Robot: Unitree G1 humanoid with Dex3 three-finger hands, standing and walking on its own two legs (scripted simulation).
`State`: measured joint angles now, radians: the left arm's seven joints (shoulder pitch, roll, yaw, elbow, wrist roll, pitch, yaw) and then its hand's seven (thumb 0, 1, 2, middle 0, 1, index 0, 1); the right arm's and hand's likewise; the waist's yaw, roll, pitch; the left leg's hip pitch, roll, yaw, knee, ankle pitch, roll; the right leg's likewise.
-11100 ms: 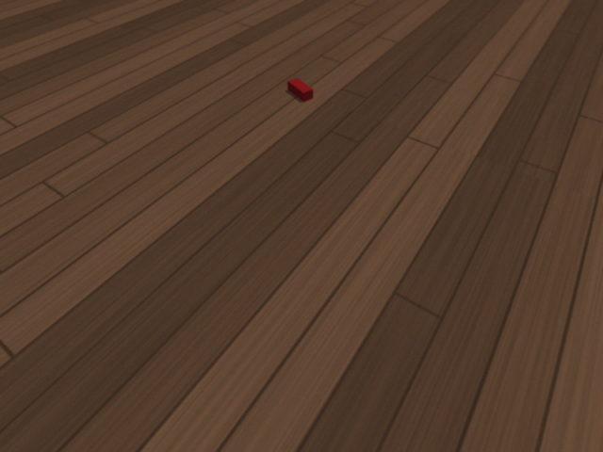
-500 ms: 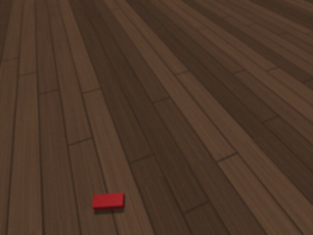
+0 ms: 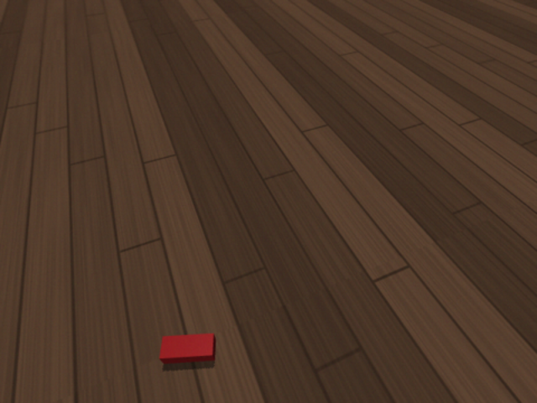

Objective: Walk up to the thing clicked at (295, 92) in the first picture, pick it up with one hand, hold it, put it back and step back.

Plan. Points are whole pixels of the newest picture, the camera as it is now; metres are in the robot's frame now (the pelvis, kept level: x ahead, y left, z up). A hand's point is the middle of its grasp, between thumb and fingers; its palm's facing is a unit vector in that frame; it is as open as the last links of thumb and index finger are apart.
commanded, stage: stand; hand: left
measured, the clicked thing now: (188, 348) +0.43 +0.30 -0.75
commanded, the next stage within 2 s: walk up in 0.56 s
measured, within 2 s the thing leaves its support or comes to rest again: neither
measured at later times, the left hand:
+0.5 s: hand out of the picture +0.08 +0.26 -0.15, palm faces -0.03 -0.94 -0.34, open 7.4 cm
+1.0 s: hand out of the picture +0.06 +0.38 -0.17, palm faces +0.04 -0.92 -0.39, open 7.4 cm
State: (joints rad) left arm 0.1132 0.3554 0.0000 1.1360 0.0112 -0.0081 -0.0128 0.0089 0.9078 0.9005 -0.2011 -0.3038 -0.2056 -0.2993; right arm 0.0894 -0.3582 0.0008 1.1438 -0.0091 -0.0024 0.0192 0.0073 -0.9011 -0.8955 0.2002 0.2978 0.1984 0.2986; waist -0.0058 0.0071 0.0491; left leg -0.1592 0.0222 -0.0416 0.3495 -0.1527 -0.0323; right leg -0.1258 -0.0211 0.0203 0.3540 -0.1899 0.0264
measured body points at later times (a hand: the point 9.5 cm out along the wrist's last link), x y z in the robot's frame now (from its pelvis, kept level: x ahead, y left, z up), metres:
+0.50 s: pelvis +0.01 +0.00 +0.00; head +0.01 +0.00 +0.45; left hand +0.08 +0.31 -0.13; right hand +0.09 -0.30 -0.13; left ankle +0.03 +0.14 -0.75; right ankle +0.00 -0.14 -0.75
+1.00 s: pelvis +0.00 +0.09 -0.01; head +0.05 +0.11 +0.43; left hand +0.06 +0.42 -0.14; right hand +0.08 -0.21 -0.13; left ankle +0.01 +0.19 -0.75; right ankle +0.00 -0.07 -0.71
